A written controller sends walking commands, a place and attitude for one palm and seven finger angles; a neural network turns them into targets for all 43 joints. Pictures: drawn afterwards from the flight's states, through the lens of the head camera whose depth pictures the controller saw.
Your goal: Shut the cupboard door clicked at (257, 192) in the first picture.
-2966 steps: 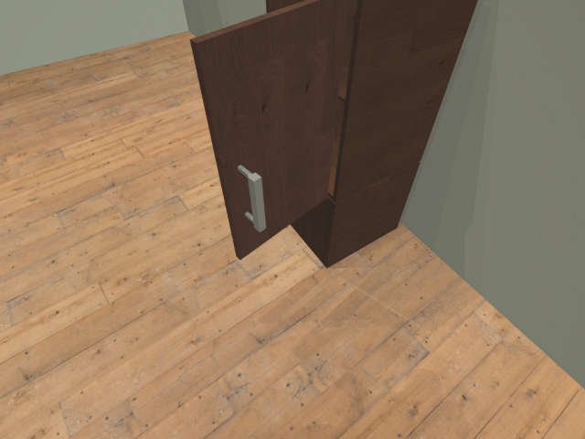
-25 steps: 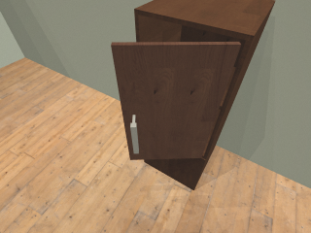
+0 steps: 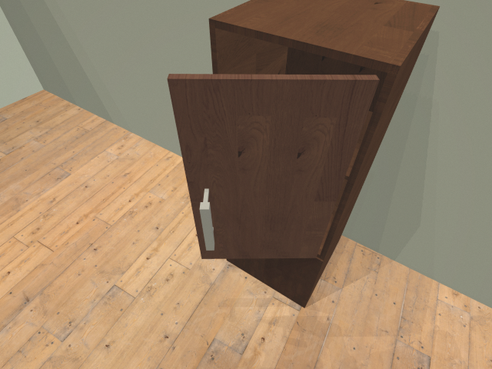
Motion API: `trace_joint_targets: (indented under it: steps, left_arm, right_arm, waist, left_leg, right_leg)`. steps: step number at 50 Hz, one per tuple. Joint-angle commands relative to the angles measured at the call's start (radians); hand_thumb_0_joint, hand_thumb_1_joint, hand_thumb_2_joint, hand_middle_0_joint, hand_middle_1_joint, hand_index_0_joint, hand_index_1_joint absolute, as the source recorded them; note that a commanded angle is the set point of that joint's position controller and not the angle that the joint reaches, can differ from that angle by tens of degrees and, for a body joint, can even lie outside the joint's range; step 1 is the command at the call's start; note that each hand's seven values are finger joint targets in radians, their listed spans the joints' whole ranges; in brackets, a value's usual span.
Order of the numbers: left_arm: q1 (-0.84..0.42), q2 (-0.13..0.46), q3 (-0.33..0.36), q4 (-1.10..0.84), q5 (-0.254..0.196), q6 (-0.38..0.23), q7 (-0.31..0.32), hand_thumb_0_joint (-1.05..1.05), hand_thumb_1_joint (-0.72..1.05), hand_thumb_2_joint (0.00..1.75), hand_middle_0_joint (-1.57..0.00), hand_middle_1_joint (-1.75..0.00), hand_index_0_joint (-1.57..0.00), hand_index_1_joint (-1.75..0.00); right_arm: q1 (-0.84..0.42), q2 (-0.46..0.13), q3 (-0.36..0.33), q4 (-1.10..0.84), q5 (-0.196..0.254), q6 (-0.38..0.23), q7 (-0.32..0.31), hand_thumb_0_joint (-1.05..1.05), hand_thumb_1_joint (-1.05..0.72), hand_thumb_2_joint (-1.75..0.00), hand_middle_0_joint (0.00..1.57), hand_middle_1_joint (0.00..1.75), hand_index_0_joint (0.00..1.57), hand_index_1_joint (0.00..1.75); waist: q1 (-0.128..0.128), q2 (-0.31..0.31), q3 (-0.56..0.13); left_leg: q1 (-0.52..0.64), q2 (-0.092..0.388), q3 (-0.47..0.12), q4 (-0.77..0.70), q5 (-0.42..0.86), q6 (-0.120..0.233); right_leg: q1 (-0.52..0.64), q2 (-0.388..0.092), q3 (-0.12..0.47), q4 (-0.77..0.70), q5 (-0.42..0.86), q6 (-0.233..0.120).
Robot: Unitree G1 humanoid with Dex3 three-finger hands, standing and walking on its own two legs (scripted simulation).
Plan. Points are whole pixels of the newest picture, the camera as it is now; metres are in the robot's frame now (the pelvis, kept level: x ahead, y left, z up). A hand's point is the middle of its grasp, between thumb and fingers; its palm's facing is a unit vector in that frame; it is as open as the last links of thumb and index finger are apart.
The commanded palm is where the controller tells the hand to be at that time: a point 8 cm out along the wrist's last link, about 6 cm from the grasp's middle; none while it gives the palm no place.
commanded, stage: shuffle to correct the standing spot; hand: left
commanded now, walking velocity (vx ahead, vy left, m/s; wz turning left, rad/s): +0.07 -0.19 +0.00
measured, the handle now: (208, 220) +0.47 +0.12 -0.12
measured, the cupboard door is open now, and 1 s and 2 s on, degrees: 34 34 34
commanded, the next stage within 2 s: come to a stop and stand still in 0.66 s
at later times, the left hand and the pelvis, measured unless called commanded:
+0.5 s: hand out of the picture -0.03 +0.11 -0.20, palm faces +0.11 -0.99 -0.10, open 7.4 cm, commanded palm none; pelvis +0.03 -0.04 -0.02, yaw +3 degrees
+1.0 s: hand out of the picture +0.10 +0.05 -0.18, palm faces +0.05 -0.98 -0.21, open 7.3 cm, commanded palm none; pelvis +0.03 -0.13 -0.01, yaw +2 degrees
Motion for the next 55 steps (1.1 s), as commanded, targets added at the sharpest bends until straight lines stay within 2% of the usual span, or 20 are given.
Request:
trace_joint_targets:
  steps: [1,7,11,14,18,21,22,24,25,27,30,37,39,40,42,43,45,48,51,55]
  left_arm:
    - [0.072,0.079,0.027,-0.044,0.005,0.007,-0.003,0.0,0.9,0.9,-0.2,-0.3,-0.2,-0.3]
    - [0.167,0.02,0.043,-0.054,0.014,0.013,-0.01,0.0,0.9,0.9,-0.2,-0.3,-0.2,-0.3]
    - [0.242,0.007,0.056,-0.041,0.013,0.008,-0.001,0.0,0.9,0.9,-0.2,-0.3,-0.2,-0.3]
    - [0.278,0.013,0.072,-0.038,0.016,0.015,0.005,0.0,0.9,0.9,-0.2,-0.3,-0.2,-0.3]
    - [0.245,-0.028,0.083,-0.069,0.027,0.028,0.01,0.0,0.9,0.9,-0.2,-0.3,-0.2,-0.3]
    - [0.21,-0.04,0.081,-0.084,0.022,0.036,0.01,0.0,0.9,0.9,-0.2,-0.3,-0.2,-0.3]
    - [0.211,-0.062,0.076,-0.086,0.017,0.038,0.007,0.0,0.9,0.9,-0.2,-0.3,-0.2,-0.3]
    - [0.207,-0.102,0.068,-0.117,0.019,0.038,-0.002,0.0,0.9,0.9,-0.2,-0.3,-0.2,-0.3]
    - [0.168,-0.048,0.083,-0.119,0.035,0.048,-0.001,0.0,0.9,0.9,-0.2,-0.3,-0.2,-0.3]
    - [0.188,-0.074,0.094,-0.111,0.031,0.047,-0.012,0.0,0.9,0.9,-0.2,-0.3,-0.2,-0.3]
    - [0.17,-0.101,0.095,-0.116,0.022,0.054,-0.022,0.0,0.9,0.9,-0.2,-0.3,-0.2,-0.3]
    - [0.05,-0.095,0.098,-0.17,0.01,0.055,-0.038,0.0,0.9,0.9,-0.2,-0.3,-0.2,-0.3]
    - [0.099,-0.078,0.103,-0.159,0.01,0.045,-0.039,0.0,0.9,0.9,-0.2,-0.3,-0.2,-0.3]
    - [0.159,-0.06,0.109,-0.138,0.012,0.034,-0.035,0.0,0.9,0.9,-0.2,-0.3,-0.2,-0.3]
    - [0.231,0.082,0.124,-0.106,0.02,0.001,-0.007,0.0,0.9,0.9,-0.2,-0.3,-0.2,-0.3]
    - [0.211,0.075,0.104,-0.12,0.012,-0.002,-0.002,0.0,0.9,0.9,-0.2,-0.3,-0.2,-0.3]
    - [0.087,0.087,0.109,-0.14,0.017,-0.024,0.008,0.0,0.9,0.9,-0.2,-0.3,-0.2,-0.3]
    - [0.037,0.046,0.096,-0.152,0.023,-0.017,0.013,0.0,0.9,0.9,-0.2,-0.3,-0.2,-0.3]
    - [0.085,0.069,0.108,-0.139,0.022,-0.009,0.024,0.0,0.9,0.9,-0.2,-0.3,-0.2,-0.3]
    - [0.059,0.046,0.101,-0.147,0.007,0.012,0.026,0.0,0.9,0.9,-0.2,-0.3,-0.2,-0.3]
  right_arm:
    - [0.057,-0.109,-0.031,-0.025,0.0,-0.004,-0.019,0.0,-0.9,-0.9,0.2,0.3,0.2,0.3]
    - [0.087,-0.08,-0.056,-0.027,0.0,-0.003,-0.036,0.0,-0.9,-0.9,0.2,0.3,0.2,0.3]
    - [0.13,-0.009,-0.057,-0.017,0.004,-0.001,-0.046,0.0,-0.9,-0.9,0.2,0.3,0.2,0.3]
    - [0.155,0.046,-0.056,-0.018,0.006,0.012,-0.057,0.0,-0.9,-0.9,0.2,0.3,0.2,0.3]
    - [0.152,0.075,-0.062,-0.027,0.009,0.016,-0.063,0.0,-0.9,-0.9,0.2,0.3,0.2,0.3]
    - [0.244,0.1,-0.057,0.001,0.008,0.011,-0.065,0.0,-0.9,-0.9,0.2,0.3,0.2,0.3]
    - [0.294,0.091,-0.057,0.018,0.004,0.003,-0.066,0.0,-0.9,-0.9,0.2,0.3,0.2,0.3]
    - [0.335,-0.04,-0.083,0.013,-0.012,-0.005,-0.073,0.0,-0.9,-0.9,0.2,0.3,0.2,0.3]
    - [0.336,-0.032,-0.078,0.02,-0.014,-0.008,-0.077,0.0,-0.9,-0.9,0.2,0.3,0.2,0.3]
    - [0.259,-0.022,-0.072,-0.014,-0.012,-0.024,-0.08,0.0,-0.9,-0.9,0.2,0.3,0.2,0.3]
    - [0.237,-0.018,-0.075,-0.034,-0.011,-0.03,-0.076,0.0,-0.9,-0.9,0.2,0.3,0.2,0.3]
    - [0.216,-0.084,-0.125,-0.051,-0.017,-0.002,-0.054,0.0,-0.9,-0.9,0.2,0.3,0.2,0.3]
    - [0.19,-0.093,-0.132,-0.061,-0.017,0.007,-0.049,0.0,-0.9,-0.9,0.2,0.3,0.2,0.3]
    - [0.18,-0.072,-0.128,-0.071,-0.016,0.01,-0.044,0.0,-0.9,-0.9,0.2,0.3,0.2,0.3]
    - [0.167,0.093,-0.085,-0.123,-0.001,0.017,-0.031,0.0,-0.9,-0.9,0.2,0.3,0.2,0.3]
    - [0.125,0.077,-0.077,-0.143,0.0,0.025,-0.025,0.0,-0.9,-0.9,0.2,0.3,0.2,0.3]
    - [0.147,0.036,-0.084,-0.127,0.001,0.03,-0.019,0.0,-0.9,-0.9,0.2,0.3,0.2,0.3]
    - [0.176,0.053,-0.072,-0.088,0.006,0.019,-0.009,0.0,-0.9,-0.9,0.2,0.3,0.2,0.3]
    - [0.146,0.054,-0.069,-0.114,0.009,0.025,-0.01,0.0,-0.9,-0.9,0.2,0.3,0.2,0.3]
    - [0.195,0.026,-0.071,-0.109,0.01,0.019,-0.012,0.0,-0.9,-0.9,0.2,0.3,0.2,0.3]
  waist:
    - [0.002,0.02,0.025]
    - [0.012,0.068,0.056]
    - [0.012,-0.051,0.04]
    - [0.017,-0.158,0.048]
    - [0.008,-0.074,0.061]
    - [-0.033,-0.043,0.031]
    - [-0.048,-0.004,0.025]
    - [-0.059,0.332,0.073]
    - [-0.057,0.236,0.131]
    - [-0.007,0.095,0.094]
    - [-0.004,0.121,0.047]
    - [-0.034,0.225,0.064]
    - [-0.006,0.217,0.043]
    - [0.023,0.169,0.013]
    - [0.057,-0.302,-0.018]
    - [0.064,-0.177,-0.014]
    - [0.027,-0.297,0.02]
    - [0.005,-0.182,0.058]
    - [0.027,-0.156,0.034]
    - [-0.006,-0.063,0.016]
  left_leg:
    - [-0.033,0.156,-0.102,-0.059,0.04,0.02]
    - [-0.084,0.194,-0.146,-0.052,0.013,0.054]
    - [-0.121,0.111,-0.038,0.101,0.038,0.024]
    - [-0.2,0.042,0.035,0.302,-0.19,0.008]
    - [-0.239,0.065,0.036,0.443,-0.286,0.009]
    - [-0.074,0.074,0.051,0.206,-0.12,0.014]
    - [0.015,0.116,0.011,0.072,-0.016,0.026]
    - [0.046,0.477,-0.429,-0.123,0.166,0.194]
    - [-0.055,0.492,-0.406,-0.125,0.275,0.214]
    - [-0.04,0.426,-0.26,-0.066,0.413,0.193]
    - [-0.035,0.343,-0.117,-0.041,0.465,0.149]
    - [-0.113,0.32,-0.088,-0.031,0.205,0.109]
    - [-0.174,0.286,-0.078,0.04,0.1,0.069]
    - [-0.22,0.231,-0.039,0.122,0.008,0.036]
    - [-0.445,0.045,0.075,0.487,-0.415,-0.035]
    - [-0.366,0.079,-0.043,0.542,-0.384,-0.012]
    - [-0.346,0.081,-0.055,0.567,-0.311,-0.006]
    - [-0.277,0.062,-0.009,0.48,-0.221,-0.026]
    - [-0.231,0.034,0.012,0.35,-0.196,-0.033]
    - [0.019,0.053,-0.003,0.056,0.059,-0.007]
  right_leg:
    - [-0.02,-0.09,0.08,-0.011,0.007,0.014]
    - [-0.036,-0.067,0.045,0.056,-0.007,0.009]
    - [0.024,-0.118,0.11,-0.012,0.075,-0.02]
    - [0.049,-0.193,0.202,-0.094,0.123,-0.096]
    - [0.008,-0.224,0.201,-0.091,0.219,-0.222]
    - [-0.085,-0.182,0.163,-0.023,0.129,-0.171]
    - [-0.141,-0.136,0.118,0.048,0.053,-0.116]
    - [-0.352,0.003,-0.014,0.416,-0.354,0.005]
    - [-0.357,-0.016,0.077,0.592,-0.376,0.007]
    - [-0.388,-0.033,0.111,0.734,-0.276,0.029]
    - [-0.357,-0.042,0.09,0.729,-0.2,0.057]
    - [-0.171,-0.045,-0.046,0.304,-0.195,0.075]
    - [-0.044,-0.015,-0.084,0.165,-0.118,0.066]
    - [0.058,-0.012,-0.083,0.072,-0.063,0.059]
    - [0.16,-0.34,0.275,-0.113,0.0,-0.046]
    - [0.022,-0.364,0.272,-0.132,-0.057,-0.092]
    - [-0.044,-0.341,0.335,-0.173,-0.16,-0.109]
    - [-0.048,-0.298,0.197,-0.089,0.102,-0.109]
    - [-0.001,-0.328,0.205,-0.03,0.282,-0.135]
    - [-0.138,-0.24,0.14,0.074,0.12,-0.057]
